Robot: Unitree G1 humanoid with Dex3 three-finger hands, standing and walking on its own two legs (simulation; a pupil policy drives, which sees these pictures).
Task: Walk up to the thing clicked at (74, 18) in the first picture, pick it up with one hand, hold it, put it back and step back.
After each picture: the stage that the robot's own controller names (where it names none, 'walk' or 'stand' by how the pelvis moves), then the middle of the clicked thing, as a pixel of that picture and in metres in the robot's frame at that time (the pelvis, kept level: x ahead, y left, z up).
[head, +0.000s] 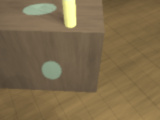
stand; (69, 5) +0.85 +0.11 +0.04
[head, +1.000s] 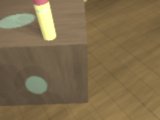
walk; (44, 16) +0.71 +0.25 +0.06
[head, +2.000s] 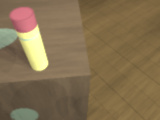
stand; (32, 43) +0.46 +0.22 +0.08
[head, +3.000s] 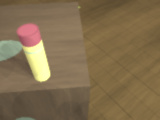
stand; (36, 55) +0.46 +0.21 +0.04
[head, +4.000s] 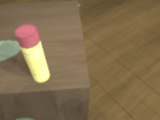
stand; (34, 56) +0.45 +0.22 +0.04
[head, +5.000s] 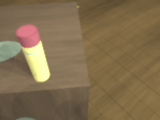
stand; (35, 56) +0.46 +0.22 +0.04
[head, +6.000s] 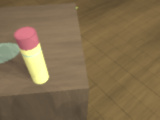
stand; (34, 58) +0.45 +0.22 +0.04
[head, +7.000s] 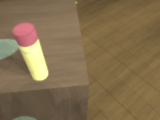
rise first; (33, 55) +0.45 +0.22 +0.04
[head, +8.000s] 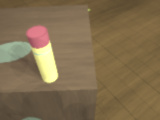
rise first; (44, 57) +0.45 +0.21 +0.04
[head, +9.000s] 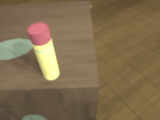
go down; (45, 54) +0.46 +0.20 +0.05
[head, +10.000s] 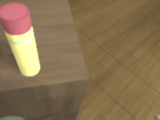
go down; (23, 45) +0.43 +0.19 +0.09
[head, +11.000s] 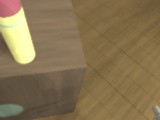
close in; (15, 30) +0.46 +0.19 +0.12
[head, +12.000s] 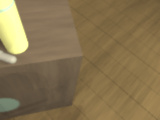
close in; (4, 17) +0.48 +0.20 +0.14
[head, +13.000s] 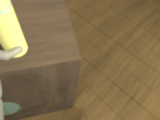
lift; (3, 20) +0.48 +0.20 +0.14
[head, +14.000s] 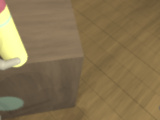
lift; (2, 32) +0.44 +0.21 +0.13
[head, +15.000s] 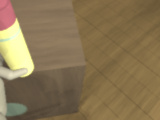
lift; (11, 43) +0.41 +0.20 +0.12
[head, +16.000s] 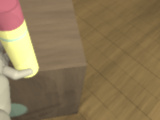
lift; (17, 44) +0.41 +0.19 +0.12
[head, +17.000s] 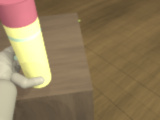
lift; (29, 47) +0.31 +0.15 +0.26
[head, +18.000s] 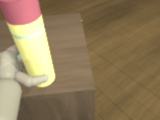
hold; (33, 45) +0.31 +0.14 +0.26
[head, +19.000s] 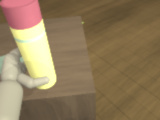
hold; (34, 49) +0.32 +0.14 +0.25
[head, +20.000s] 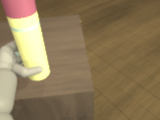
crouch; (29, 40) +0.36 +0.16 +0.24
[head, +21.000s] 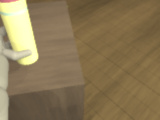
lower; (18, 25) +0.44 +0.19 +0.21
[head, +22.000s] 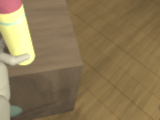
lower; (14, 29) +0.46 +0.18 +0.12
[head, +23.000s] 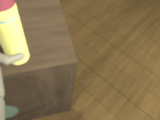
lower; (8, 28) +0.47 +0.19 +0.13
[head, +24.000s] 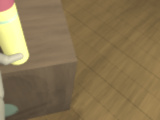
lower; (7, 28) +0.46 +0.19 +0.13
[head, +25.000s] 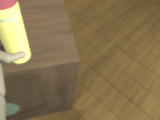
lower; (10, 27) +0.47 +0.19 +0.13
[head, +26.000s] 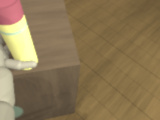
open; (17, 37) +0.44 +0.18 +0.12
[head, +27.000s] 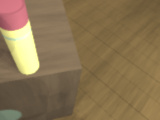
sink last; (20, 42) +0.43 +0.17 +0.11
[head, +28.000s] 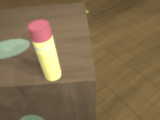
stand; (46, 53) +0.45 +0.18 +0.09
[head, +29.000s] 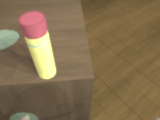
stand; (41, 50) +0.43 +0.17 +0.10
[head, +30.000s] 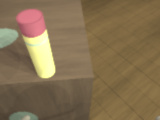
stand; (39, 48) +0.43 +0.18 +0.11
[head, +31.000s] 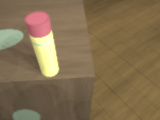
stand; (44, 48) +0.44 +0.17 +0.09
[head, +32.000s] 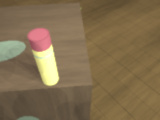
walk; (45, 60) +0.44 +0.18 +0.04
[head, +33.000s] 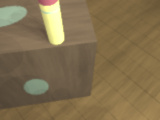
walk; (52, 17) +0.58 +0.17 +0.06
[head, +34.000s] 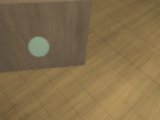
walk; out of the picture +0.92 +0.15 +0.07
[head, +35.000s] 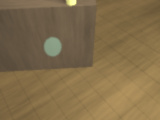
stand; out of the picture +1.11 +0.14 +0.06
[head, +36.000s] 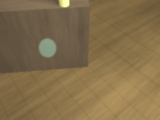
stand; out of the picture +1.10 +0.18 +0.04
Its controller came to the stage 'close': yes
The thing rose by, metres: 0.20
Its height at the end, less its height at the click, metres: +0.00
